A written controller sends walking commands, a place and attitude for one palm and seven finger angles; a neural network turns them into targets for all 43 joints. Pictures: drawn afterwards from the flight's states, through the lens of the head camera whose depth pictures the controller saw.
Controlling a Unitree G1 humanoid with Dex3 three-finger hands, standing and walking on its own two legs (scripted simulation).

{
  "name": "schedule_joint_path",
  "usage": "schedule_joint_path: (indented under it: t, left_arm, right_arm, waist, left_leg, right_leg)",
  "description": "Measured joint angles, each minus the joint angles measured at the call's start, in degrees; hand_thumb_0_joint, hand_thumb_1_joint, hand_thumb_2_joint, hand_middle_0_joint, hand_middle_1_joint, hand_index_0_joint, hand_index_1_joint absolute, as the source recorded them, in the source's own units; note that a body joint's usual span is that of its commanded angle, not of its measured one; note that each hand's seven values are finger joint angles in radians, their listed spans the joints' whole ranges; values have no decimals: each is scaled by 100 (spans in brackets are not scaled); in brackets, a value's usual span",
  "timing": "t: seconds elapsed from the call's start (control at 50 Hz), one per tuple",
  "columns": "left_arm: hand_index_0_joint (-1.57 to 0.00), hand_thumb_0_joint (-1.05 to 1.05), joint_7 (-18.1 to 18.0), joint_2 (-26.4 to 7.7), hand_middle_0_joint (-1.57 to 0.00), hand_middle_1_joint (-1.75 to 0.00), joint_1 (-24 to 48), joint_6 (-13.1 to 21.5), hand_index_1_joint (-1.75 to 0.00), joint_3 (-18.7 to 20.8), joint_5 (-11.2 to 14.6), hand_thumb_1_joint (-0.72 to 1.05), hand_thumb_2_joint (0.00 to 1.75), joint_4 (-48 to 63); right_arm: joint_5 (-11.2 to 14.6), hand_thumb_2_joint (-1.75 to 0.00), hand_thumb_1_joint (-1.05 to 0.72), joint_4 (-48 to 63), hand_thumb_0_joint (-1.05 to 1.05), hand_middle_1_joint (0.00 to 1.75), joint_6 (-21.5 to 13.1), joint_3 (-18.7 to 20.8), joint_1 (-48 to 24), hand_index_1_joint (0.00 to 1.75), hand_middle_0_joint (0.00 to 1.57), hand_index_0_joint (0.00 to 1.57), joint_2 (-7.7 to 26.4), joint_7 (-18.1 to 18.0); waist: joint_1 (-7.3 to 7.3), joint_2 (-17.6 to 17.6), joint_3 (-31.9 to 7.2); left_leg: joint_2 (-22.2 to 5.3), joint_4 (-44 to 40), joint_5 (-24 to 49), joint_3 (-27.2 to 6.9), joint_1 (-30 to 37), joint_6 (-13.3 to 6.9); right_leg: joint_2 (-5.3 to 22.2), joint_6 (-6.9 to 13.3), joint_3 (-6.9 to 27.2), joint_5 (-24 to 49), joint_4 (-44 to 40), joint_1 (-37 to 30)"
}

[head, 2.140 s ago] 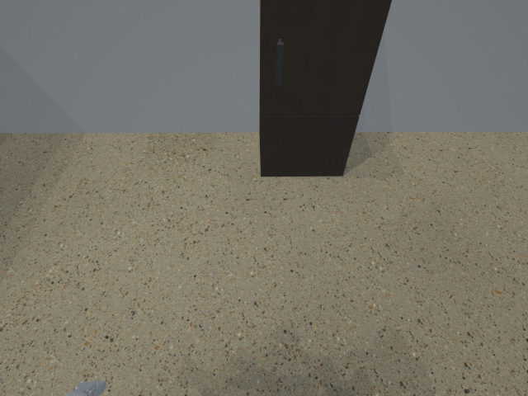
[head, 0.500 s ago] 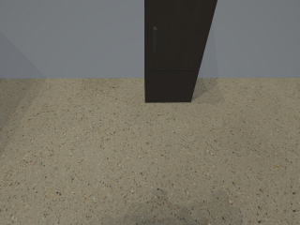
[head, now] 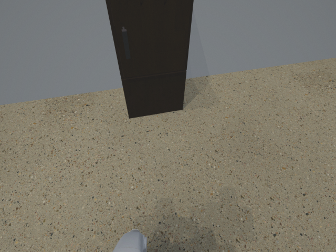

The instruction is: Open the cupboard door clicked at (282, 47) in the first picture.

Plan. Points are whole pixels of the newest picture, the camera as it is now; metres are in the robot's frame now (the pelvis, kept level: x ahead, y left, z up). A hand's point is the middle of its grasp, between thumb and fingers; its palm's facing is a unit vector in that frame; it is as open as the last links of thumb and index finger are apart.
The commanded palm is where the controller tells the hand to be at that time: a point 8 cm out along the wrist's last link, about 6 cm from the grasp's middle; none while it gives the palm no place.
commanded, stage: walk to a spot facing it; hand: left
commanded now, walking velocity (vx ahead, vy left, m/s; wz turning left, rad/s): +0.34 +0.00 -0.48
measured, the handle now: (125, 42) +1.13 +0.35 -0.10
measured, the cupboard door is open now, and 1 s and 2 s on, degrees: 0 0 0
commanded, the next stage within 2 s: turn to face it in 0.94 s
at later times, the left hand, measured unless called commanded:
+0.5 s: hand (109, 175) +0.36 +0.23 -0.15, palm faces -0.30 -0.93 -0.20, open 7.4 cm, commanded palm none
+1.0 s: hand (157, 141) +0.51 +0.09 -0.17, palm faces -0.53 -0.81 -0.23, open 7.2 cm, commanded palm none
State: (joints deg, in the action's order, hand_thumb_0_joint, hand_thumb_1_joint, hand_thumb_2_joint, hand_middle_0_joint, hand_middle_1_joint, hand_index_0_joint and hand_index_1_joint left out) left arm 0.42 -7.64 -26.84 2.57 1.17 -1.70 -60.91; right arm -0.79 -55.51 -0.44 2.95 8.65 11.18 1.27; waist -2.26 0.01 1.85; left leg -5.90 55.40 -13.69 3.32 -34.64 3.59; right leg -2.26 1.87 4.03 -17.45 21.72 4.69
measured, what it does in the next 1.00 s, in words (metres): walks ahead, turning right: left foot, then right foot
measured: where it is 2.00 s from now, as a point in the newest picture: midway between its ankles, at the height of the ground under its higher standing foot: (179, 220)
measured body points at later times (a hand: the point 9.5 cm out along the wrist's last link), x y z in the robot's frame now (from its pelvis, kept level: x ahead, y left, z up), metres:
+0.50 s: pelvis +0.18 +0.07 +0.00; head +0.20 +0.08 +0.45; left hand +0.37 +0.28 -0.14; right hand +0.08 -0.17 -0.14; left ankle +0.17 +0.15 -0.74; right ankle +0.22 -0.10 -0.66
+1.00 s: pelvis +0.34 -0.03 -0.01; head +0.36 -0.05 +0.44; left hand +0.54 +0.14 -0.15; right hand +0.27 -0.27 -0.15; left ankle +0.48 +0.08 -0.68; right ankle +0.31 -0.12 -0.74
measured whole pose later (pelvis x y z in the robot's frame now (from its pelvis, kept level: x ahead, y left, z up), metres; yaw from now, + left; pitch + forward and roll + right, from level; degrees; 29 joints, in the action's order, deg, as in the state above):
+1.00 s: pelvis +0.34 -0.03 -0.01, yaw -34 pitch +0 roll -1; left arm 0.5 -12.0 -12.2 1.6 3.8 -1.3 -55.1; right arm -1.4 -53.2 -0.9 2.8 11.1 10.2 0.0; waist 1.5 -1.1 2.9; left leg -9.6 57.7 -16.1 2.7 -32.9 4.6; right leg -3.0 3.3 -1.5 -11.7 27.7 15.9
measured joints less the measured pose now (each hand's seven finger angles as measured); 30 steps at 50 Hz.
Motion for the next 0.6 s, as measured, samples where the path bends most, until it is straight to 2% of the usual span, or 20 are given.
schedule_joint_path:
  t: [0.08, 0.14, 0.16, 0.2, 0.24, 0.28, 0.34, 0.44, 0.52, 0.6]
  left_arm:
    - [-20, 1, -28, -89, -21, -30, 23, -12, -30, 66, -15, 90, 90, -3]
    - [-20, 1, -33, -219, -21, -30, 19, -40, -30, 154, 3, 90, 90, 37]
    - [-20, 1, -22, -249, -20, -30, 15, -61, -30, 196, 33, 90, 90, 52]
    - [-20, 1, -1, -401, -20, -30, 229, -147, -30, 273, 61, 90, 90, 35]
    - [-20, 1, 32, -561, -20, -29, 474, -218, -30, 348, 34, 90, 90, 60]
    - [-20, 1, 95, -690, -20, -29, 753, -281, -30, 413, -10, 91, 90, 178]
    - [-20, 1, 159, -780, -20, -29, 1111, -345, -30, 477, -39, 91, 90, 473]
    - [-19, 1, 228, -755, -19, -29, 1610, -423, -30, 497, -73, 91, 90, 805]
    - [-19, 0, 266, -680, -19, -29, 1972, -475, -30, 430, -83, 91, 90, 877]
    - [-19, 1, 288, -560, -19, -29, 2305, -506, -30, 334, -64, 91, 90, 886]
  right_arm:
    - [22, -89, -91, 212, 1, 30, -67, -11, -300, 30, 20, 20, -84, 32]
    - [21, -89, -91, 340, 1, 30, -208, -74, -391, 30, 20, 20, -119, 4]
    - [-10, -89, -91, 386, 1, 30, -291, -99, -410, 30, 20, 20, -109, -25]
    - [-37, -89, -91, 407, 0, 30, -384, -145, -429, 30, 20, 20, -187, -81]
    - [-43, -89, -91, 371, 0, 30, -406, -177, -295, 30, 20, 20, -272, -113]
    - [-44, -89, -91, 272, 0, 30, -416, -169, -58, 30, 20, 20, -326, -156]
    - [-19, -89, -92, 41, 0, 30, -414, -85, 343, 30, 20, 20, -316, -230]
    - [-14, -89, -93, -275, 0, 30, -408, 12, 940, 30, 20, 20, -74, -252]
    - [-19, -89, -92, -458, 0, 30, -399, 18, 1364, 30, 20, 20, 21, -247]
    - [-57, -89, -92, -587, 0, 30, -355, -14, 1694, 30, 20, 20, 17, -230]
  waist:
    - [-115, 63, 50]
    - [-168, 140, 34]
    - [-154, 107, 17]
    - [-130, 237, 115]
    - [-89, 332, 124]
    - [-29, 358, 97]
    - [22, 341, 10]
    - [204, 267, -26]
    - [393, 215, 67]
    - [598, 160, 215]
  left_leg:
    - [65, -1037, 139, -10, 197, -62]
    - [206, -2038, 192, 81, 831, -161]
    - [170, -2166, 372, 100, 963, -304]
    - [141, -1736, 145, 326, 1001, -501]
    - [101, -1767, -103, 555, 1274, -554]
    - [89, -2068, -102, 718, 1597, -528]
    - [108, -2557, -64, 978, 2019, -576]
    - [191, -3157, -101, 1384, 2610, -604]
    - [195, -3398, -258, 1653, 3033, -534]
    - [101, -3420, -538, 1919, 3397, -380]
  right_leg:
    - [63, -146, 236, -219, -47, -249]
    - [121, -256, 433, -682, 428, -269]
    - [70, -215, 418, -901, 1023, -47]
    - [84, -107, 262, -1176, 2900, 679]
    - [172, -65, -61, -923, 4316, 1407]
    - [332, -80, -406, -496, 4898, 1986]
    - [547, -151, -656, 56, 4934, 2650]
    - [811, -301, -682, 770, 4359, 3236]
    - [920, -348, -723, 1021, 3582, 3275]
    - [871, -264, -881, 916, 2686, 3042]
